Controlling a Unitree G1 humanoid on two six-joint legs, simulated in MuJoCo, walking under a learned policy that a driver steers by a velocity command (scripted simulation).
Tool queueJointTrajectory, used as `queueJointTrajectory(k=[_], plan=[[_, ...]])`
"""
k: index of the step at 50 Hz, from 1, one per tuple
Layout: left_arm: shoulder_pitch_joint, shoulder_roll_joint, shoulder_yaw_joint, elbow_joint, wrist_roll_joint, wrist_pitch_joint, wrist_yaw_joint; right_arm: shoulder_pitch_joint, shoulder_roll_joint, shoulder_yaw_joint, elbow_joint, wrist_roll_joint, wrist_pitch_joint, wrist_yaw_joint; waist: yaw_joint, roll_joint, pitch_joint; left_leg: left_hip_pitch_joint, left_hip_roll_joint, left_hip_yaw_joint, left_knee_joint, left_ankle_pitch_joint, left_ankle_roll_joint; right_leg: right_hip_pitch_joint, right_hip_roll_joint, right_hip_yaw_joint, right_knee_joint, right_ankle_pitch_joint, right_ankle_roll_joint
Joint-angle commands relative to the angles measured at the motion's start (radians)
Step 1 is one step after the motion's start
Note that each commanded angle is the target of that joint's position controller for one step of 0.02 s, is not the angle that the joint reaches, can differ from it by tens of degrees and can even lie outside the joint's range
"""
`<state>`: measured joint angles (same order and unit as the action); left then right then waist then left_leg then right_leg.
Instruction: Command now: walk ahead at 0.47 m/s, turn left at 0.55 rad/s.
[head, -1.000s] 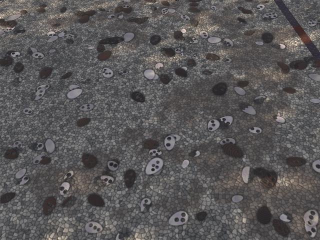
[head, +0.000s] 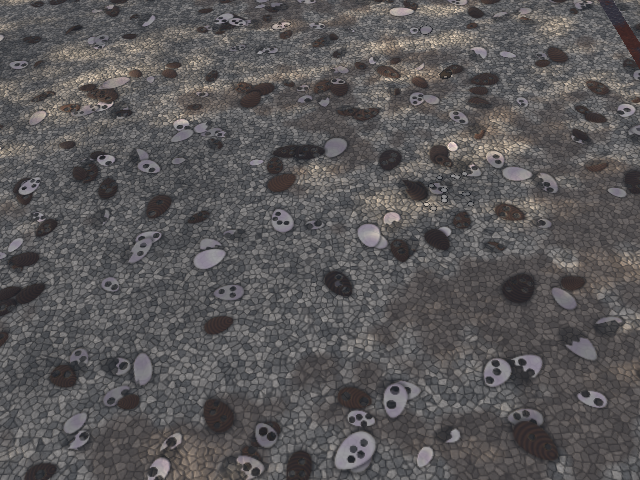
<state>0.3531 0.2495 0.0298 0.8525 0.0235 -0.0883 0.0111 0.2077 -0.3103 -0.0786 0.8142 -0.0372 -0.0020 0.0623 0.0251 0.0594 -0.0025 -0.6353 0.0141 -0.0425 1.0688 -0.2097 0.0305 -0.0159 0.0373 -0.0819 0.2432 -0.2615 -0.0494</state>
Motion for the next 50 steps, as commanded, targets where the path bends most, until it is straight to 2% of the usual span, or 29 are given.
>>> queueJointTrajectory(k=[1, 4, 6, 8, 9, 10, 11, 12, 13, 14, 15, 16, 17, 19, 22, 27, 32, 35, 37, 38, 39, 40, 41, 42, 43, 45, 46, 48, 50], plan=[[0.026, 0.092, 0.017, -0.026, -0.002, -0.016, -0.005, -0.134, -0.007, 0.014, -0.11, 0.001, -0.009, 0.018, 0.01, -0.163, 0.091, -0.154, 0.013, 0.043, -0.08, 0.085, -0.011, 0.024, -0.235, 0.069, -0.08, 0.5, -0.068], [0.046, 0.11, 0.018, -0.004, -0.003, -0.015, -0.001, -0.251, 0.022, 0.039, -0.156, 0.002, -0.012, 0.034, 0.03, -0.157, 0.112, -0.052, 0.006, 0.123, -0.302, 0.155, 0.008, -0.003, -0.227, -0.003, -0.084, 0.563, -0.052], [0.07, 0.132, 0.021, 0.017, -0.004, -0.013, 0.005, -0.282, 0.018, 0.046, -0.175, 0.0, -0.011, 0.034, 0.027, -0.155, 0.105, 0.019, -0.015, 0.167, -0.401, 0.132, 0.042, 0.038, -0.246, -0.036, -0.05, 0.705, -0.039], [0.11, 0.148, 0.02, 0.049, -0.005, -0.006, 0.014, -0.229, 0.004, 0.045, -0.16, -0.009, -0.013, 0.017, -0.005, -0.172, 0.053, 0.158, -0.078, 0.191, -0.449, 0.063, 0.092, 0.078, -0.267, -0.05, 0.072, 1.045, -0.038], [0.122, 0.158, 0.018, 0.065, -0.003, 0.0, 0.016, -0.145, -0.008, 0.04, -0.132, -0.013, -0.018, 0.006, -0.046, -0.181, 0.005, 0.265, -0.106, 0.18, -0.471, 0.033, 0.122, 0.088, -0.279, -0.046, 0.179, 1.153, -0.047], [0.123, 0.165, 0.016, 0.073, -0.004, 0.006, 0.015, -0.003, -0.039, 0.027, -0.082, -0.016, -0.028, -0.008, -0.109, -0.179, -0.068, 0.444, -0.121, 0.152, -0.528, 0.044, 0.155, 0.049, -0.281, -0.046, 0.333, 1.122, -0.052], [0.099, 0.165, 0.011, 0.065, -0.011, 0.008, 0.01, 0.154, -0.085, 0.008, -0.029, -0.03, -0.036, -0.026, -0.189, -0.15, -0.142, 0.698, -0.057, 0.086, -0.581, 0.064, 0.188, -0.107, -0.256, -0.063, 0.551, 0.913, -0.049], [0.153, 0.048, -0.015, 0.024, -0.028, 0.008, -0.006, 0.239, -0.187, -0.014, -0.013, -0.048, -0.038, -0.045, -0.162, 0.066, -0.29, 1.02, 0.292, -0.294, -0.575, 0.077, 0.274, -0.421, -0.138, -0.072, 0.937, 0.093, -0.024], [0.193, 0.106, 0.006, 0.027, -0.043, 0.015, -0.002, 0.26, -0.207, -0.024, -0.026, -0.011, -0.031, -0.052, -0.163, 0.071, -0.436, 1.084, 0.463, -0.657, -0.677, 0.143, 0.371, -0.57, 0.001, 0.077, 1.196, -0.294, -0.019], [0.056, 0.165, 0.026, 0.001, -0.033, 0.016, 0.001, 0.172, -0.167, -0.019, -0.02, 0.014, -0.027, -0.06, -0.146, -0.055, -0.259, 0.928, 0.381, -0.463, -0.721, 0.126, 0.308, -0.636, -0.061, 0.167, 1.17, -0.163, -0.027], [0.022, 0.128, 0.017, -0.013, -0.035, 0.008, -0.007, 0.095, -0.109, -0.001, -0.015, 0.016, -0.036, -0.061, -0.102, -0.029, -0.097, 0.742, 0.338, -0.33, -0.779, 0.151, 0.269, -0.624, -0.094, 0.147, 1.089, -0.099, -0.029], [0.035, 0.107, 0.017, 0.009, -0.028, 0.013, -0.01, 0.05, -0.058, 0.013, -0.011, 0.011, -0.048, -0.058, -0.059, -0.058, -0.02, 0.625, 0.287, -0.235, -0.823, 0.191, 0.218, -0.576, -0.124, 0.143, 1.01, -0.068, -0.027], [0.066, 0.09, 0.017, 0.03, -0.008, 0.033, -0.014, 0.03, -0.032, 0.022, -0.004, 0.015, -0.06, -0.06, -0.025, -0.038, 0.018, 0.535, 0.249, -0.154, -0.852, 0.228, 0.187, -0.517, -0.135, 0.14, 0.966, -0.055, -0.017], [0.112, 0.051, 0.015, 0.058, 0.006, 0.063, -0.029, 0.041, -0.011, 0.028, 0.012, 0.016, -0.084, -0.058, 0.0, -0.021, 0.028, 0.462, 0.218, -0.069, -0.902, 0.242, 0.163, -0.456, -0.131, 0.131, 0.938, -0.025, -0.007], [0.028, 0.041, 0.024, 0.031, 0.002, 0.076, -0.045, 0.074, -0.028, 0.021, 0.042, 0.02, -0.106, -0.056, 0.005, 0.001, 0.072, 0.474, 0.193, 0.034, -0.951, 0.266, 0.136, -0.562, -0.141, 0.124, 0.883, 0.08, 0.0], [-0.157, 0.02, 0.018, -0.032, 0.0, 0.067, -0.058, 0.125, -0.011, 0.03, 0.074, 0.022, -0.109, -0.065, -0.026, 0.004, 0.111, 0.53, 0.162, 0.162, -0.949, 0.381, 0.101, -0.645, -0.128, 0.073, 0.644, 0.267, 0.011], [-0.31, 0.008, 0.001, -0.096, 0.009, 0.064, -0.071, 0.219, -0.038, 0.029, 0.121, 0.019, -0.099, -0.087, -0.069, -0.005, 0.121, 0.687, 0.211, 0.225, -0.895, 0.585, 0.087, -0.622, -0.087, -0.033, 0.425, 0.261, -0.032], [-0.255, 0.036, 0.013, -0.094, 0.012, 0.068, -0.065, 0.207, -0.079, 0.023, 0.128, 0.013, -0.084, -0.102, -0.024, 0.03, 0.06, 0.776, 0.235, 0.267, -0.722, 0.99, 0.07, -0.507, -0.006, -0.084, 0.393, 0.11, -0.092], [-0.098, 0.078, 0.035, -0.053, 0.015, 0.063, -0.055, 0.186, -0.11, 0.014, 0.119, 0.006, -0.066, -0.105, 0.05, 0.043, -0.037, 0.755, 0.246, 0.276, -0.45, 1.059, 0.077, -0.321, 0.053, -0.077, 0.353, 0.01, -0.146], [0.048, 0.116, 0.056, -0.009, 0.024, 0.054, -0.046, 0.167, -0.117, 0.012, 0.105, 0.009, -0.061, -0.1, 0.124, 0.001, -0.111, 0.64, 0.225, 0.288, -0.211, 0.88, 0.062, -0.113, 0.052, -0.027, 0.258, 0.025, -0.185], [0.132, 0.229, 0.093, 0.001, 0.032, 0.058, -0.028, 0.188, -0.052, 0.027, 0.06, 0.022, -0.068, -0.087, 0.132, -0.15, -0.207, 0.338, 0.142, 0.296, 0.14, 0.363, 0.025, 0.16, -0.189, 0.311, 0.227, -0.077, -0.278], [0.075, 0.287, 0.107, -0.019, 0.005, 0.068, -0.03, 0.161, -0.031, 0.025, -0.004, 0.028, -0.078, -0.07, 0.073, -0.278, -0.268, -0.011, -0.079, 0.136, 0.42, -0.331, -0.016, 0.326, -0.385, 0.841, 0.078, 0.001, -0.419], [0.051, 0.256, 0.102, -0.015, -0.017, 0.074, -0.027, 0.053, -0.067, 0.022, -0.025, 0.015, -0.09, -0.065, 0.091, -0.111, -0.166, -0.119, 0.001, -0.008, 0.408, -0.234, -0.003, 0.265, -0.358, 0.725, 0.043, 0.034, -0.384], [0.003, 0.208, 0.091, -0.013, -0.02, 0.073, -0.02, 0.038, -0.056, 0.028, -0.037, 0.026, -0.104, -0.06, 0.054, -0.069, -0.056, -0.11, 0.042, -0.001, 0.326, -0.144, -0.001, 0.129, -0.338, 0.604, 0.02, 0.099, -0.346], [-0.039, 0.161, 0.078, -0.015, -0.015, 0.069, -0.017, 0.056, -0.053, 0.027, -0.024, 0.025, -0.106, -0.062, 0.003, -0.011, 0.016, -0.054, 0.075, 0.005, 0.225, -0.111, -0.005, 0.006, -0.285, 0.512, 0.001, 0.208, -0.293], [-0.085, 0.124, 0.063, -0.022, -0.023, 0.051, -0.011, 0.09, -0.036, 0.031, -0.019, -0.009, -0.069, -0.06, -0.051, -0.032, 0.026, 0.057, 0.099, 0.004, 0.124, -0.094, -0.037, -0.115, -0.199, 0.388, -0.017, 0.348, -0.249], [-0.076, 0.128, 0.063, -0.02, -0.026, 0.039, -0.013, 0.093, -0.03, 0.031, -0.022, -0.015, -0.052, -0.056, -0.057, -0.043, 0.016, 0.073, 0.096, 0.016, 0.1, -0.093, -0.051, -0.132, -0.178, 0.365, -0.018, 0.409, -0.249], [-0.047, 0.158, 0.069, -0.013, -0.026, 0.026, -0.016, 0.061, -0.019, 0.033, -0.042, -0.015, -0.032, -0.051, -0.058, -0.061, 0.016, 0.058, 0.095, 0.037, 0.029, -0.05, -0.074, -0.157, -0.146, 0.331, -0.028, 0.451, -0.241], [-0.01, 0.171, 0.071, -0.007, -0.024, 0.027, -0.014, -0.014, -0.02, 0.033, -0.074, -0.009, -0.028, -0.053, -0.039, -0.077, 0.044, 0.025, 0.084, 0.056, -0.056, 0.015, -0.093, -0.161, -0.128, 0.307, -0.002, 0.65, -0.213]])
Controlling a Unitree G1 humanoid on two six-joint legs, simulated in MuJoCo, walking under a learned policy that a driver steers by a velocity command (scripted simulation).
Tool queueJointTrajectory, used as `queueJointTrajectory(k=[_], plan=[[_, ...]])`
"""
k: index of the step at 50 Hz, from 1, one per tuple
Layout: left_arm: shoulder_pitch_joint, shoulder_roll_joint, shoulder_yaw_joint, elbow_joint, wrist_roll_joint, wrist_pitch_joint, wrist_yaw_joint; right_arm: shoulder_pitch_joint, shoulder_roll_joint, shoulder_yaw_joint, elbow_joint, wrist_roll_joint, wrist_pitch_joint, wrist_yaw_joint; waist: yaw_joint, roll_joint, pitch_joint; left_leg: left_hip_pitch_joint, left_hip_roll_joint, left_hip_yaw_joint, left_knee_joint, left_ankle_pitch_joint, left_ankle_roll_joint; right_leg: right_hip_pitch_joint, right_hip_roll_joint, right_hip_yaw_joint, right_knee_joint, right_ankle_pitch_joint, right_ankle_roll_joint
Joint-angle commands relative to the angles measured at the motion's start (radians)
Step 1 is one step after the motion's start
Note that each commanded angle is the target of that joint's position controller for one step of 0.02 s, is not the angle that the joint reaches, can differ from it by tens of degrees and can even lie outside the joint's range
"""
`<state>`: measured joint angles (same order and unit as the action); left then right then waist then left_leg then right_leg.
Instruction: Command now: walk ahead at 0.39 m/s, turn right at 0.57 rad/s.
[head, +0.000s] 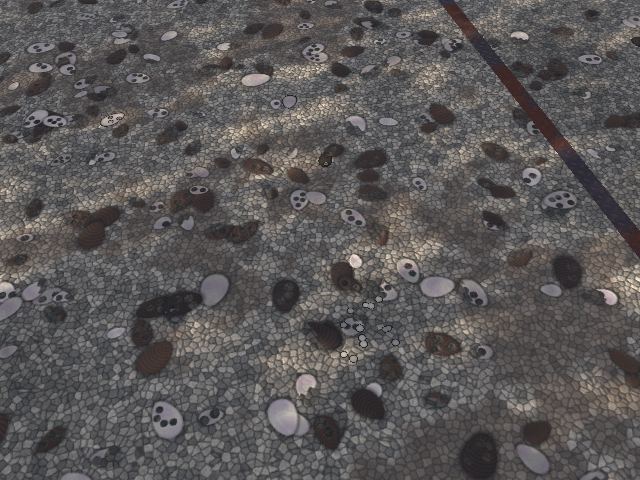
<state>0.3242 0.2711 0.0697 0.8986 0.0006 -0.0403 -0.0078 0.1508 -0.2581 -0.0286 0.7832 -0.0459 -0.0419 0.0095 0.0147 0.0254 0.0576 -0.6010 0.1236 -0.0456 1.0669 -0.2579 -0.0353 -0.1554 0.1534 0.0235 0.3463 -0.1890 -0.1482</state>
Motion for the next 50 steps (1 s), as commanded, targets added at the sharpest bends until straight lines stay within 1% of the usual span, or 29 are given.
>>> queueJointTrajectory(k=[1, 4, 8, 9, 11, 12, 13, 14, 15, 16, 17, 19, 20, 22, 27, 31, 33, 34, 35, 36, 37, 38, 39, 40, 41, 42, 44, 46, 50], plan=[[0.037, 0.15, 0.031, -0.051, -0.002, -0.018, 0.006, 0.011, -0.071, -0.016, -0.056, 0.002, 0.012, -0.001, -0.018, -0.053, -0.019, -0.015, -0.038, 0.066, -0.096, 0.089, -0.031, -0.01, -0.232, 0.187, -0.078, 0.68, -0.094], [0.083, 0.152, 0.031, -0.048, -0.002, 0.0, 0.012, -0.071, -0.067, -0.007, -0.09, 0.014, 0.011, -0.004, 0.024, -0.091, -0.055, -0.004, -0.082, 0.072, -0.227, 0.162, -0.024, 0.048, -0.204, 0.178, -0.006, 0.801, -0.035], [0.114, 0.151, 0.032, -0.055, 0.01, 0.023, 0.027, -0.142, -0.087, -0.001, -0.119, 0.025, 0.003, -0.012, 0.061, -0.114, -0.07, 0.019, -0.136, 0.053, -0.38, 0.179, 0.001, 0.139, -0.215, 0.246, 0.078, 0.789, -0.013], [0.101, 0.154, 0.033, -0.063, 0.015, 0.027, 0.032, -0.121, -0.099, -0.002, -0.115, 0.026, -0.002, -0.016, 0.05, -0.118, -0.074, 0.061, -0.146, 0.037, -0.428, 0.166, 0.013, 0.145, -0.218, 0.27, 0.112, 0.783, -0.003], [0.025, 0.175, 0.04, -0.093, 0.017, 0.023, 0.035, 0.004, -0.142, -0.014, -0.08, 0.026, -0.015, -0.028, -0.016, -0.129, -0.102, 0.241, -0.168, 0.016, -0.55, 0.157, 0.051, 0.106, -0.202, 0.307, 0.214, 0.79, 0.039], [-0.014, 0.179, 0.04, -0.105, 0.005, 0.015, 0.029, 0.102, -0.155, -0.019, -0.056, 0.02, -0.03, -0.037, -0.076, -0.104, -0.13, 0.389, -0.148, 0.011, -0.662, 0.29, 0.073, 0.06, -0.16, 0.299, 0.336, 0.736, 0.065], [-0.007, 0.124, 0.024, -0.144, -0.015, 0.003, 0.022, 0.214, -0.214, -0.029, -0.05, 0.009, -0.044, -0.049, -0.104, 0.007, -0.247, 0.641, 0.065, -0.147, -0.64, 0.606, 0.122, -0.072, -0.105, 0.253, 0.57, 0.396, 0.098], [0.179, 0.047, 0.014, -0.144, -0.04, 0.01, 0.033, 0.185, -0.271, -0.037, -0.079, 0.01, -0.028, -0.045, -0.012, 0.224, -0.386, 0.839, 0.388, -0.456, -0.576, 1.167, 0.291, -0.276, 0.073, 0.11, 0.859, -0.531, 0.118], [0.224, 0.136, 0.025, -0.105, 0.008, 0.029, 0.042, 0.174, -0.216, -0.039, -0.085, 0.04, -0.007, -0.038, 0.0, 0.135, -0.426, 0.756, 0.383, -0.523, -0.591, 1.064, 0.341, -0.302, -0.001, 0.1, 0.962, -0.479, 0.114], [0.149, 0.159, 0.034, -0.097, 0.023, 0.046, 0.037, 0.107, -0.136, -0.019, -0.106, 0.043, 0.001, -0.041, 0.003, 0.052, -0.31, 0.637, 0.312, -0.402, -0.634, 0.834, 0.32, -0.318, -0.039, 0.097, 0.982, -0.394, 0.127], [0.08, 0.153, 0.034, -0.109, 0.029, 0.058, 0.026, 0.046, -0.087, -0.003, -0.113, 0.039, 0.01, -0.043, 0.006, 0.024, -0.203, 0.528, 0.229, -0.276, -0.687, 0.656, 0.277, -0.331, -0.07, 0.076, 0.941, -0.342, 0.142], [0.053, 0.127, 0.031, -0.12, 0.027, 0.089, 0.001, 0.011, -0.096, -0.002, -0.114, 0.027, 0.02, -0.052, 0.016, 0.112, -0.121, 0.4, 0.138, -0.131, -0.754, 0.515, 0.241, -0.3, -0.093, 0.048, 0.909, -0.276, 0.173], [0.056, 0.115, 0.027, -0.123, 0.021, 0.099, -0.005, 0.014, -0.108, -0.007, -0.107, 0.021, 0.02, -0.051, 0.022, 0.121, -0.116, 0.365, 0.122, -0.086, -0.764, 0.506, 0.242, -0.279, -0.09, 0.034, 0.897, -0.256, 0.179], [0.039, 0.102, 0.022, -0.138, 0.014, 0.105, -0.009, 0.028, -0.117, -0.014, -0.101, 0.016, 0.018, -0.047, 0.022, 0.108, -0.131, 0.362, 0.128, -0.045, -0.773, 0.479, 0.255, -0.275, -0.091, 0.02, 0.849, -0.246, 0.183], [-0.064, 0.084, 0.005, -0.191, 0.023, 0.123, -0.026, 0.027, -0.14, -0.03, -0.099, 0.015, 0.034, -0.043, 0.001, 0.135, -0.115, 0.337, 0.152, 0.005, -0.822, 0.137, 0.253, -0.255, -0.148, -0.021, 0.631, -0.212, 0.171], [-0.108, 0.088, -0.003, -0.226, 0.015, 0.117, -0.037, 0.045, -0.18, -0.049, -0.094, 0.01, 0.052, -0.033, -0.022, 0.141, -0.117, 0.327, 0.179, 0.036, -0.798, 0.046, 0.234, -0.153, -0.147, -0.075, 0.451, -0.243, 0.139], [-0.089, 0.084, -0.004, -0.23, 0.014, 0.107, -0.039, 0.045, -0.196, -0.057, -0.092, 0.017, 0.062, -0.031, -0.007, 0.121, -0.117, 0.313, 0.185, 0.062, -0.748, 0.037, 0.203, -0.079, -0.139, -0.095, 0.315, -0.206, 0.113], [-0.053, 0.086, -0.002, -0.22, 0.013, 0.1, -0.037, 0.051, -0.195, -0.059, -0.089, 0.021, 0.067, -0.03, 0.012, 0.093, -0.116, 0.273, 0.174, 0.094, -0.69, 0.048, 0.165, -0.003, -0.123, -0.096, 0.207, -0.162, 0.094], [-0.025, 0.106, 0.004, -0.211, 0.018, 0.09, -0.03, 0.089, -0.178, -0.061, -0.075, 0.018, 0.073, -0.025, 0.019, -0.001, -0.095, 0.214, 0.142, 0.146, -0.576, -0.007, 0.097, 0.049, -0.148, -0.002, 0.066, -0.117, 0.076], [-0.035, 0.195, 0.019, -0.231, 0.026, 0.081, -0.014, 0.138, -0.1, -0.046, -0.092, 0.013, 0.082, -0.014, -0.009, -0.283, -0.068, 0.043, 0.016, 0.254, -0.291, -0.27, 0.008, 0.082, -0.404, 0.37, -0.109, -0.098, 0.02], [-0.028, 0.312, 0.053, -0.253, 0.033, 0.084, -0.005, 0.031, -0.113, -0.044, -0.153, 0.016, 0.096, -0.035, 0.039, -0.308, 0.013, -0.058, -0.116, 0.132, -0.153, -0.378, -0.015, -0.091, -0.55, 0.563, -0.134, 0.076, -0.117], [-0.022, 0.256, 0.045, -0.234, 0.034, 0.083, 0.005, -0.013, -0.13, -0.047, -0.155, 0.025, 0.105, -0.037, 0.031, -0.191, 0.019, -0.022, -0.082, 0.043, -0.051, -0.295, -0.01, -0.103, -0.483, 0.45, -0.101, 0.132, -0.124], [-0.082, 0.211, 0.03, -0.238, 0.025, 0.082, 0.01, 0.014, -0.121, -0.047, -0.144, 0.037, 0.104, -0.033, -0.013, -0.172, 0.016, -0.008, -0.082, 0.024, -0.04, -0.206, -0.002, -0.11, -0.41, 0.36, -0.083, 0.141, -0.095], [-0.137, 0.191, 0.026, -0.248, 0.024, 0.082, 0.01, 0.047, -0.128, -0.051, -0.122, 0.035, 0.095, -0.031, -0.04, -0.16, -0.002, 0.004, -0.085, 0.022, -0.041, -0.139, 0.002, -0.085, -0.345, 0.3, -0.071, 0.153, -0.062], [-0.159, 0.176, 0.024, -0.26, 0.017, 0.077, 0.014, 0.075, -0.14, -0.057, -0.104, 0.02, 0.091, -0.028, -0.042, -0.176, -0.035, 0.007, -0.096, 0.036, -0.008, -0.105, 0.003, -0.044, -0.315, 0.269, -0.047, 0.24, -0.059], [-0.151, 0.153, 0.017, -0.261, 0.01, 0.074, 0.012, 0.091, -0.144, -0.06, -0.095, 0.014, 0.089, -0.024, -0.039, -0.163, -0.077, 0.022, -0.102, 0.035, 0.018, -0.1, -0.002, -0.009, -0.305, 0.258, -0.027, 0.333, -0.064], [-0.108, 0.155, 0.02, -0.252, 0.004, 0.068, 0.009, 0.074, -0.13, -0.058, -0.106, 0.022, 0.091, -0.02, -0.025, -0.123, -0.108, 0.011, -0.105, 0.027, 0.011, -0.101, -0.009, 0.049, -0.31, 0.275, -0.009, 0.383, -0.074], [-0.069, 0.165, 0.027, -0.243, 0.006, 0.067, 0.01, 0.044, -0.115, -0.052, -0.121, 0.027, 0.096, -0.022, -0.004, -0.132, -0.1, -0.013, -0.106, 0.019, -0.054, -0.112, -0.014, 0.092, -0.314, 0.311, -0.005, 0.348, -0.083], [-0.028, 0.181, 0.037, -0.239, 0.016, 0.072, 0.011, 0.002, -0.111, -0.045, -0.146, 0.03, 0.096, -0.029, 0.027, -0.152, -0.094, 0.021, -0.123, 0.007, -0.181, -0.154, -0.005, 0.098, -0.325, 0.391, 0.011, 0.293, -0.104]])
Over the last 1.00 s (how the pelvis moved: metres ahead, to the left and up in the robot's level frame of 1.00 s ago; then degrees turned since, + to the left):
0.55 -0.01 0.00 -15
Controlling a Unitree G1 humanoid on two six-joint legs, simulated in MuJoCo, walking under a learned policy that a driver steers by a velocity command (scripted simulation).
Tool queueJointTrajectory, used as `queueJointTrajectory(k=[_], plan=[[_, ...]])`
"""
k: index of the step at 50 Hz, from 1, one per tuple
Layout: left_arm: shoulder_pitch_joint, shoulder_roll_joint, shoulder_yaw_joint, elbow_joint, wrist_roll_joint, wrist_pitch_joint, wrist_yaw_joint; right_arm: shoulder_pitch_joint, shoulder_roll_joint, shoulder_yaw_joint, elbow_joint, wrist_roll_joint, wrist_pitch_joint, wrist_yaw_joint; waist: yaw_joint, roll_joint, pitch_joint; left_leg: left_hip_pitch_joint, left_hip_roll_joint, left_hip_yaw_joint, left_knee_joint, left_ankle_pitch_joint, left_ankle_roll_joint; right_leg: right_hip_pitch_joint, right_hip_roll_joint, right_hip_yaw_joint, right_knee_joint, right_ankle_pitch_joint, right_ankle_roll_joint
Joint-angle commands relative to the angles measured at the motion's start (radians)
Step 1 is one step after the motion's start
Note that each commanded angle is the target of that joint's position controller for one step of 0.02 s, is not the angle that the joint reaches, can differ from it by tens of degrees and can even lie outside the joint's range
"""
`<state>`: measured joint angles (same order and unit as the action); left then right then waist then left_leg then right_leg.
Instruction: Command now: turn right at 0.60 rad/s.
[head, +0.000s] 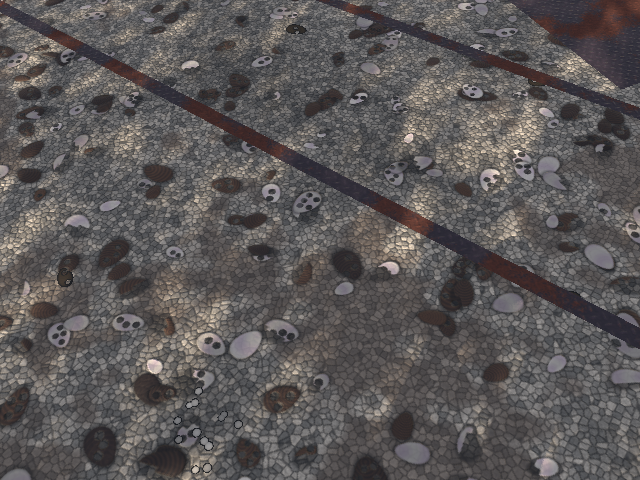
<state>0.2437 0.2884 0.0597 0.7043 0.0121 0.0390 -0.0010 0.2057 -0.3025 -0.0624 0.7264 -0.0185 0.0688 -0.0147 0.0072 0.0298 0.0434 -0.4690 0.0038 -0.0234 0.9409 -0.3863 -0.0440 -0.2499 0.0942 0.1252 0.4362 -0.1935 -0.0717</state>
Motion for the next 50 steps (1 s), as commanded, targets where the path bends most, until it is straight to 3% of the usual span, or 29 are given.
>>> queueJointTrajectory(k=[1, 6, 8, 9, 10, 11, 12, 13, 14, 16, 18, 20, 23, 25, 26, 27, 28, 29, 30, 31, 33, 36, 41, 44, 45, 46, 47, 48, 50], plan=[[0.051, 0.17, 0.05, -0.045, 0.006, -0.006, 0.002, -0.057, -0.065, -0.009, -0.094, 0.004, -0.017, -0.006, 0.036, -0.155, -0.081, -0.085, -0.01, -0.017, -0.085, -0.033, 0.009, 0.178, -0.263, 0.304, -0.072, 0.302, -0.181], [-0.001, 0.185, 0.059, -0.052, 0.009, 0.0, -0.01, -0.021, -0.067, -0.002, -0.104, 0.019, -0.032, -0.016, 0.011, -0.165, -0.099, 0.101, -0.06, -0.021, -0.261, -0.045, 0.04, 0.091, -0.23, 0.384, -0.038, 0.371, -0.145], [-0.053, 0.178, 0.059, -0.057, -0.002, 0.002, -0.01, 0.046, -0.058, 0.001, -0.089, 0.018, -0.042, -0.026, -0.04, -0.152, -0.1, 0.251, -0.069, -0.017, -0.471, 0.062, 0.051, 0.024, -0.182, 0.391, -0.009, 0.302, -0.087], [-0.069, 0.156, 0.053, -0.063, -0.012, 0.001, -0.006, 0.081, -0.078, -0.004, -0.079, 0.009, -0.051, -0.035, -0.058, -0.117, -0.101, 0.362, -0.017, -0.05, -0.606, 0.138, 0.061, -0.059, -0.135, 0.365, 0.033, 0.162, -0.034], [-0.014, 0.082, 0.037, -0.068, -0.014, -0.003, -0.004, 0.073, -0.158, -0.017, -0.091, -0.005, -0.055, -0.044, -0.022, 0.082, -0.112, 0.452, 0.219, -0.265, -0.71, 0.063, 0.11, -0.178, -0.028, 0.222, 0.211, -0.157, 0.031], [0.017, 0.1, 0.044, -0.07, 0.002, -0.002, 0.005, -0.008, -0.243, -0.033, -0.123, -0.005, -0.049, -0.036, -0.003, 0.218, -0.062, 0.366, 0.4, -0.48, -0.74, 0.166, 0.228, -0.313, 0.119, 0.011, 0.391, -0.388, 0.061], [-0.008, 0.166, 0.06, -0.066, 0.031, 0.001, 0.003, 0.015, -0.197, -0.028, -0.118, -0.01, -0.046, -0.027, -0.013, 0.144, -0.048, 0.286, 0.413, -0.441, -0.713, 0.248, 0.29, -0.281, 0.028, 0.014, 0.57, -0.383, 0.069], [-0.005, 0.171, 0.067, -0.046, 0.024, 0.006, -0.006, -0.033, -0.123, -0.006, -0.123, -0.002, -0.049, -0.021, 0.014, 0.083, -0.02, 0.247, 0.344, -0.338, -0.7, 0.284, 0.277, -0.262, 0.014, 0.022, 0.641, -0.321, 0.07], [0.02, 0.159, 0.067, -0.024, 0.018, 0.013, -0.016, -0.082, -0.093, 0.003, -0.132, -0.002, -0.049, -0.019, 0.035, 0.07, 0.0, 0.23, 0.271, -0.228, -0.688, 0.316, 0.245, -0.252, 0.01, 0.008, 0.696, -0.262, 0.08], [0.049, 0.144, 0.062, -0.008, 0.008, 0.022, -0.035, -0.097, -0.087, 0.005, -0.138, -0.004, -0.053, -0.029, 0.036, 0.12, -0.026, 0.299, 0.21, -0.116, -0.657, 0.439, 0.225, -0.279, 0.005, -0.028, 0.749, -0.212, 0.105], [0.003, 0.119, 0.05, -0.017, 0.002, 0.024, -0.036, -0.021, -0.087, 0.002, -0.113, -0.002, -0.058, -0.026, -0.008, 0.105, -0.043, 0.358, 0.21, -0.1, -0.631, 0.54, 0.243, -0.284, 0.012, -0.029, 0.707, -0.22, 0.122], [-0.031, 0.087, 0.036, -0.025, 0.001, 0.027, -0.028, 0.03, -0.09, 0.0, -0.083, 0.001, -0.066, -0.023, -0.032, 0.105, -0.057, 0.414, 0.227, -0.114, -0.609, 0.589, 0.26, -0.272, 0.019, -0.004, 0.605, -0.241, 0.123], [-0.033, 0.032, 0.001, -0.005, 0.001, 0.033, -0.014, -0.003, -0.068, 0.014, -0.064, -0.001, -0.073, -0.007, -0.021, 0.144, -0.072, 0.375, 0.198, -0.097, -0.597, 0.549, 0.245, -0.097, -0.023, -0.052, 0.296, -0.264, 0.108], [-0.041, 0.037, -0.007, 0.007, -0.002, 0.031, 0.003, 0.028, -0.099, 0.005, -0.035, -0.006, -0.063, 0.009, -0.037, 0.188, -0.057, 0.35, 0.177, -0.132, -0.571, 0.619, 0.245, -0.005, -0.016, -0.132, 0.129, -0.246, 0.098], [-0.013, 0.041, -0.007, 0.021, -0.001, 0.026, 0.012, 0.038, -0.119, -0.002, -0.022, 0.001, -0.058, 0.016, -0.014, 0.172, -0.049, 0.334, 0.168, -0.143, -0.536, 0.682, 0.231, 0.048, -0.012, -0.145, 0.008, -0.145, 0.087], [0.02, 0.054, -0.007, 0.035, 0.003, 0.014, 0.02, 0.041, -0.133, -0.008, -0.014, 0.011, -0.056, 0.021, 0.01, 0.14, -0.053, 0.294, 0.165, -0.155, -0.506, 0.699, 0.198, 0.133, -0.028, -0.133, -0.133, 0.019, 0.075], [0.032, 0.103, 0.0, 0.039, 0.015, -0.002, 0.027, 0.062, -0.128, -0.01, -0.016, 0.018, -0.06, 0.023, 0.002, 0.091, -0.091, 0.226, 0.157, -0.167, -0.493, 0.608, 0.153, 0.243, -0.104, -0.053, -0.157, 0.092, 0.054], [0.052, 0.158, 0.004, 0.032, 0.032, -0.016, 0.036, 0.065, -0.066, 0.005, -0.044, 0.019, -0.067, 0.03, -0.005, -0.064, -0.145, 0.132, 0.103, -0.116, -0.395, 0.367, 0.109, 0.347, -0.303, 0.115, -0.164, 0.204, 0.015], [-0.028, 0.203, 0.02, 0.041, 0.004, -0.013, 0.038, 0.04, -0.024, 0.017, -0.059, 0.028, -0.059, 0.026, -0.029, -0.271, -0.077, 0.127, -0.023, 0.009, -0.372, 0.004, 0.087, 0.177, -0.38, 0.14, -0.115, 0.36, -0.082], [-0.062, 0.136, 0.007, 0.018, 0.005, -0.02, 0.035, 0.022, -0.078, 0.002, -0.04, 0.018, -0.045, 0.02, 0.001, -0.221, -0.066, 0.121, -0.022, 0.013, -0.214, -0.122, 0.079, 0.163, -0.394, 0.135, -0.115, 0.367, -0.127], [-0.065, 0.117, 0.0, 0.015, 0.015, -0.02, 0.04, 0.039, -0.101, -0.022, -0.022, 0.019, -0.027, 0.02, 0.003, -0.173, -0.026, 0.037, -0.04, 0.005, 0.026, -0.18, 0.072, 0.141, -0.39, 0.086, -0.116, 0.479, -0.164], [-0.084, 0.1, -0.003, 0.021, 0.013, -0.018, 0.047, 0.077, -0.064, -0.02, -0.007, 0.008, -0.012, 0.031, -0.02, -0.173, -0.028, 0.019, -0.025, 0.019, 0.046, -0.13, 0.046, 0.161, -0.34, -0.022, -0.09, 0.5, -0.135], [-0.081, 0.128, 0.012, 0.03, 0.016, -0.017, 0.037, 0.023, -0.048, -0.012, -0.042, 0.017, -0.001, 0.048, 0.012, -0.212, -0.051, 0.114, -0.011, 0.071, -0.165, -0.095, 0.045, 0.152, -0.357, -0.053, -0.051, 0.394, -0.121], [-0.111, 0.153, 0.024, 0.03, 0.007, -0.015, 0.03, 0.075, -0.046, -0.014, -0.037, 0.016, -0.01, 0.049, -0.033, -0.179, -0.07, 0.241, -0.034, 0.115, -0.379, 0.039, 0.074, 0.098, -0.354, -0.087, 0.042, 0.311, -0.073], [-0.093, 0.145, 0.025, 0.038, 0.007, -0.016, 0.028, 0.089, -0.058, -0.017, -0.033, 0.007, -0.022, 0.043, -0.047, -0.116, -0.071, 0.316, -0.036, 0.071, -0.505, 0.152, 0.087, 0.033, -0.321, -0.127, 0.124, 0.172, -0.02], [-0.059, 0.102, 0.018, 0.028, 0.015, -0.012, 0.023, 0.108, -0.152, -0.036, -0.041, -0.01, -0.04, 0.033, -0.041, 0.128, -0.065, 0.402, 0.15, -0.228, -0.65, 0.259, 0.128, -0.13, -0.221, -0.223, 0.37, -0.103, 0.054], [-0.153, 0.054, -0.002, -0.048, 0.015, 0.003, 0.034, 0.168, -0.29, -0.07, -0.039, -0.001, -0.045, 0.037, -0.076, 0.309, -0.033, 0.375, 0.374, -0.544, -0.672, 0.58, 0.289, -0.334, -0.045, -0.196, 0.513, -0.46, 0.089], [-0.161, 0.084, 0.002, -0.038, 0.02, 0.011, 0.04, 0.198, -0.245, -0.065, -0.027, 0.006, -0.044, 0.035, -0.082, 0.158, -0.048, 0.372, 0.365, -0.519, -0.668, 0.549, 0.344, -0.329, -0.086, -0.089, 0.645, -0.45, 0.083], [-0.13, 0.1, 0.01, -0.001, 0.0, 0.003, 0.027, 0.062, -0.157, -0.04, -0.05, 0.01, -0.032, 0.022, -0.015, 0.054, 0.012, 0.311, 0.236, -0.353, -0.662, 0.392, 0.288, -0.321, -0.123, -0.064, 0.648, -0.272, 0.079]])
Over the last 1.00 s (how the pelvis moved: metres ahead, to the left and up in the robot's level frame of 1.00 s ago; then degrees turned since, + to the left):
0.15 0.02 0.00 -35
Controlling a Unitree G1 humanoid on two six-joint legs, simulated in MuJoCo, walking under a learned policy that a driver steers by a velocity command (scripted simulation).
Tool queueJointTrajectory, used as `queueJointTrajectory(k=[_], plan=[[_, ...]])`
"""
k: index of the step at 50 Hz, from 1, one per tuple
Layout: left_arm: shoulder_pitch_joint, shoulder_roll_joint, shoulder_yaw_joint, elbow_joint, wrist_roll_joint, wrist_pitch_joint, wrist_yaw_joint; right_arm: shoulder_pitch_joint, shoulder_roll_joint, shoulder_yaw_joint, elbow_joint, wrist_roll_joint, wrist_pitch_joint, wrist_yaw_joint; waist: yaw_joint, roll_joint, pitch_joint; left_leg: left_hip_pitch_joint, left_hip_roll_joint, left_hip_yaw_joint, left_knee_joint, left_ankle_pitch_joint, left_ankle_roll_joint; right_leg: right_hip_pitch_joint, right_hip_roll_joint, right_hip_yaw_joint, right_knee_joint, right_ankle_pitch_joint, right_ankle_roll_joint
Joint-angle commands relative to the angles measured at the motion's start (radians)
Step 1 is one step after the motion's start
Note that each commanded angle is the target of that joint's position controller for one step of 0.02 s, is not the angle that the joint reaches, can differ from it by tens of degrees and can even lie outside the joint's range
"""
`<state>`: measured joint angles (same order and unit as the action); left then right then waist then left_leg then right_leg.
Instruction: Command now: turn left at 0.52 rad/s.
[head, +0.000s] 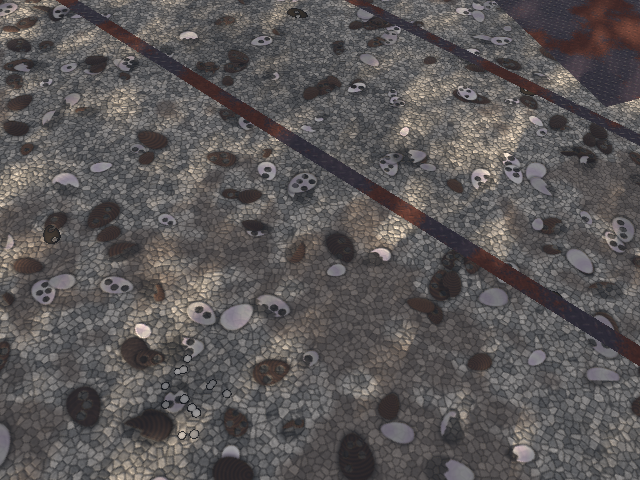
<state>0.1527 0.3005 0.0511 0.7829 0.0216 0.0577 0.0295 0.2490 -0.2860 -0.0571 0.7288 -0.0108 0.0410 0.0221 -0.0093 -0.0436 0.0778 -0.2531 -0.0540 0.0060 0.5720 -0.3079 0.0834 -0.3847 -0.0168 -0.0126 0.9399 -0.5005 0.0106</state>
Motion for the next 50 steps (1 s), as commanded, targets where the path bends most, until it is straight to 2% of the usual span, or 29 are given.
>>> queueJointTrajectory(k=[1, 2, 4, 8, 11, 15, 17, 19, 20, 21, 22, 23, 24, 26, 27, 29, 32, 33, 34, 35, 36, 37, 38, 39, 40, 41, 43, 46, 50], plan=[[-0.028, 0.097, 0.022, -0.073, -0.001, -0.02, -0.008, -0.021, -0.159, -0.041, -0.064, 0.008, -0.003, -0.021, 0.011, 0.148, -0.029, 0.11, 0.251, -0.348, -0.29, 0.327, 0.134, -0.183, -0.011, 0.066, 0.13, 0.089, 0.0], [-0.004, 0.099, 0.023, -0.058, 0.008, -0.021, -0.013, -0.03, -0.149, -0.039, -0.069, 0.009, -0.003, -0.022, 0.013, 0.157, -0.062, 0.126, 0.222, -0.318, -0.28, 0.391, 0.127, -0.16, 0.0, 0.055, 0.141, 0.122, 0.009], [0.012, 0.088, 0.021, -0.054, 0.006, -0.018, -0.02, 0.002, -0.156, -0.042, -0.063, 0.012, -0.006, -0.019, 0.007, 0.13, -0.101, 0.161, 0.214, -0.313, -0.264, 0.44, 0.126, -0.157, 0.012, 0.054, 0.139, 0.147, 0.023], [-0.025, 0.082, 0.017, -0.071, 0.003, -0.01, -0.015, 0.048, -0.168, -0.049, -0.053, 0.007, -0.006, -0.022, -0.022, 0.148, -0.085, 0.197, 0.21, -0.369, -0.265, 0.349, 0.135, -0.204, 0.017, 0.066, 0.04, 0.15, 0.038], [-0.002, 0.075, 0.012, -0.051, -0.002, -0.009, -0.012, 0.044, -0.136, -0.034, -0.051, -0.006, -0.01, -0.029, -0.028, 0.154, -0.104, 0.19, 0.219, -0.35, -0.27, 0.345, 0.141, -0.149, 0.011, 0.049, -0.038, 0.147, 0.036], [0.009, 0.042, -0.006, -0.02, -0.008, -0.009, -0.014, 0.009, -0.082, 0.003, -0.028, -0.024, -0.02, -0.036, -0.027, 0.151, -0.098, 0.084, 0.207, -0.298, -0.277, 0.309, 0.12, 0.056, 0.011, 0.034, -0.223, 0.138, 0.009], [0.021, 0.049, -0.008, -0.002, -0.015, -0.01, -0.013, -0.002, -0.098, 0.008, -0.01, -0.027, -0.021, -0.041, -0.023, 0.157, -0.08, 0.049, 0.212, -0.295, -0.264, 0.29, 0.111, 0.138, 0.032, 0.027, -0.317, 0.145, -0.009], [0.05, 0.059, -0.008, 0.009, -0.014, -0.022, -0.011, -0.027, -0.132, 0.004, 0.001, -0.012, -0.018, -0.051, 0.016, 0.128, -0.062, 0.028, 0.209, -0.282, -0.204, 0.327, 0.086, 0.215, 0.044, 0.025, -0.494, 0.25, -0.032], [0.05, 0.078, -0.007, 0.008, -0.009, -0.033, -0.009, -0.013, -0.137, 0.002, 0.009, -0.011, -0.021, -0.055, 0.018, 0.094, -0.064, 0.015, 0.2, -0.274, -0.175, 0.329, 0.054, 0.256, 0.018, 0.082, -0.573, 0.337, -0.044], [0.063, 0.126, -0.001, 0.004, 0.002, -0.046, -0.005, -0.007, -0.127, 0.004, -0.004, -0.012, -0.026, -0.056, 0.003, 0.02, -0.089, 0.002, 0.154, -0.233, -0.097, 0.29, 0.021, 0.285, -0.079, 0.221, -0.596, 0.455, -0.068], [0.034, 0.207, 0.018, 0.003, -0.009, -0.05, -0.009, 0.012, -0.105, 0.006, -0.018, -0.004, -0.026, -0.054, -0.045, -0.099, -0.079, -0.051, 0.02, -0.111, -0.035, 0.106, -0.02, 0.262, -0.191, 0.379, -0.59, 0.656, -0.151], [0.067, 0.161, 0.013, 0.014, -0.015, -0.052, -0.02, -0.006, -0.09, 0.013, -0.004, -0.014, -0.019, -0.06, -0.006, -0.118, -0.111, -0.029, -0.015, -0.049, 0.003, -0.071, -0.034, 0.245, -0.253, 0.462, -0.617, 0.589, -0.228], [0.102, 0.161, 0.02, 0.027, -0.013, -0.048, -0.028, -0.032, -0.089, 0.013, -0.014, -0.021, -0.023, -0.059, 0.009, -0.145, -0.097, -0.083, -0.035, -0.025, 0.064, -0.167, -0.028, 0.265, -0.238, 0.499, -0.64, 0.373, -0.253], [0.157, 0.162, 0.033, 0.042, 0.007, -0.038, -0.029, -0.118, -0.109, 0.003, -0.043, -0.025, -0.032, -0.036, 0.059, -0.142, -0.029, -0.229, -0.022, -0.046, 0.228, -0.244, -0.03, 0.263, -0.224, 0.57, -0.732, -0.039, -0.278], [0.152, 0.16, 0.037, 0.045, 0.006, -0.037, -0.025, -0.128, -0.105, 0.003, -0.054, -0.023, -0.037, -0.025, 0.049, -0.133, -0.002, -0.262, 0.0, -0.063, 0.26, -0.222, -0.037, 0.246, -0.211, 0.572, -0.757, -0.111, -0.278], [0.126, 0.157, 0.045, 0.038, -0.002, -0.038, -0.026, -0.129, -0.085, 0.009, -0.054, -0.015, -0.054, -0.013, 0.036, -0.105, -0.006, -0.248, 0.006, -0.045, 0.213, -0.188, -0.059, 0.241, -0.157, 0.519, -0.763, -0.074, -0.259], [0.093, 0.162, 0.06, 0.024, -0.006, -0.042, -0.034, -0.108, -0.063, 0.016, -0.049, -0.009, -0.07, -0.012, 0.02, -0.093, -0.054, -0.087, -0.019, -0.015, 0.053, -0.148, -0.07, 0.174, -0.094, 0.46, -0.725, 0.015, -0.235], [0.06, 0.164, 0.065, 0.013, -0.006, -0.042, -0.037, -0.07, -0.059, 0.016, -0.039, -0.004, -0.073, -0.018, -0.007, -0.094, -0.062, 0.012, -0.029, -0.003, -0.041, -0.103, -0.066, 0.115, -0.07, 0.442, -0.7, 0.018, -0.217], [0.019, 0.16, 0.068, -0.001, -0.008, -0.04, -0.038, 0.004, -0.051, 0.015, -0.014, 0.0, -0.075, -0.029, -0.056, -0.08, -0.065, 0.151, -0.034, 0.015, -0.18, 0.004, -0.06, 0.03, -0.032, 0.418, -0.652, -0.002, -0.187], [0.002, 0.137, 0.067, -0.012, -0.007, -0.044, -0.035, 0.082, -0.083, 0.005, 0.012, -0.003, -0.079, -0.045, -0.093, -0.033, -0.072, 0.331, -0.005, -0.013, -0.235, 0.037, -0.056, -0.115, 0.016, 0.388, -0.562, -0.053, -0.145], [-0.006, 0.07, 0.051, -0.04, -0.012, -0.057, -0.036, 0.178, -0.176, -0.016, 0.025, -0.013, -0.085, -0.062, -0.128, 0.139, -0.104, 0.477, 0.202, -0.236, -0.337, -0.197, -0.027, -0.28, 0.094, 0.278, -0.332, -0.11, -0.095], [-0.021, 0.009, 0.03, -0.081, -0.013, -0.069, -0.038, 0.183, -0.3, -0.043, 0.015, -0.027, -0.084, -0.068, -0.12, 0.295, -0.104, 0.449, 0.458, -0.642, -0.484, -0.517, 0.056, -0.42, 0.186, 0.151, -0.098, -0.081, -0.068], [-0.042, 0.081, 0.039, -0.085, 0.011, -0.073, -0.041, 0.126, -0.261, -0.039, 0.019, -0.037, -0.083, -0.068, -0.068, 0.176, -0.012, 0.322, 0.484, -0.656, -0.482, -0.544, 0.11, -0.434, 0.063, 0.172, 0.023, 0.018, -0.076], [-0.026, 0.101, 0.047, -0.062, 0.011, -0.076, -0.054, 0.076, -0.18, -0.019, 0.007, -0.027, -0.092, -0.061, -0.034, 0.106, 0.037, 0.273, 0.424, -0.553, -0.473, -0.466, 0.1, -0.419, 0.036, 0.174, 0.054, 0.099, -0.075], [0.015, 0.093, 0.046, -0.038, 0.011, -0.078, -0.067, 0.045, -0.137, -0.007, 0.001, -0.022, -0.103, -0.054, -0.01, 0.103, 0.044, 0.263, 0.361, -0.427, -0.473, -0.327, 0.072, -0.392, 0.022, 0.157, 0.063, 0.163, -0.062], [0.032, 0.084, 0.045, -0.025, 0.019, -0.076, -0.078, 0.049, -0.122, -0.001, 0.004, -0.02, -0.113, -0.053, -0.01, 0.133, 0.028, 0.267, 0.318, -0.324, -0.471, -0.185, 0.056, -0.374, 0.018, 0.13, 0.099, 0.211, -0.053], [0.012, 0.066, 0.038, -0.033, 0.022, -0.067, -0.094, 0.103, -0.11, 0.001, 0.03, -0.017, -0.127, -0.045, -0.023, 0.144, 0.006, 0.29, 0.278, -0.189, -0.442, 0.064, 0.041, -0.39, 0.013, 0.097, 0.163, 0.269, -0.048], [-0.079, 0.047, 0.025, -0.075, 0.017, -0.061, -0.109, 0.183, -0.094, 0.004, 0.069, -0.016, -0.133, -0.03, -0.047, 0.14, 0.011, 0.325, 0.276, -0.081, -0.414, 0.335, 0.041, -0.449, 0.008, 0.064, 0.15, 0.312, -0.039], [-0.218, 0.008, -0.004, -0.134, 0.02, -0.065, -0.126, 0.199, -0.083, 0.011, 0.098, -0.014, -0.133, -0.029, -0.067, 0.142, 0.043, 0.284, 0.252, 0.039, -0.407, 0.503, 0.031, -0.382, 0.009, -0.032, -0.087, 0.398, -0.035]])
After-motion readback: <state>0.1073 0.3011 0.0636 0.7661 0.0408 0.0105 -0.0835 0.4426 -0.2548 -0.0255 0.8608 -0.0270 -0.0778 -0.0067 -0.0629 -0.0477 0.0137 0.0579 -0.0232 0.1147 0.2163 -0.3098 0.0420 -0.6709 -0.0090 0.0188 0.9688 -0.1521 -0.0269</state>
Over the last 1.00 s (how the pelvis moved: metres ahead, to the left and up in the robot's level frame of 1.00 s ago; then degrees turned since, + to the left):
-0.04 0.06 -0.01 2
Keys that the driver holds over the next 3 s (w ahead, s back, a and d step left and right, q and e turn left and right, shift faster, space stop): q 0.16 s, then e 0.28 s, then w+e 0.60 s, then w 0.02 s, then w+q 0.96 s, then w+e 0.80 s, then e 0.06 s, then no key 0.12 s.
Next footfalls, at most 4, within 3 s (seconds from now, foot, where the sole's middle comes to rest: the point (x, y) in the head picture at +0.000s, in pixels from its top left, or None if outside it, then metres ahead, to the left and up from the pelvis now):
0.42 right None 0.06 -0.11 -0.77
0.72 left None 0.09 0.11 -0.77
1.16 right None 0.36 -0.15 -0.77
1.70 left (328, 376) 0.68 -0.05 -0.77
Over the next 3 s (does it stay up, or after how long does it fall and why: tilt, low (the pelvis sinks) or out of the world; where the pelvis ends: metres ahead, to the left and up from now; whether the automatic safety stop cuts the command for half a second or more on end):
stays up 1.22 -0.08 0.01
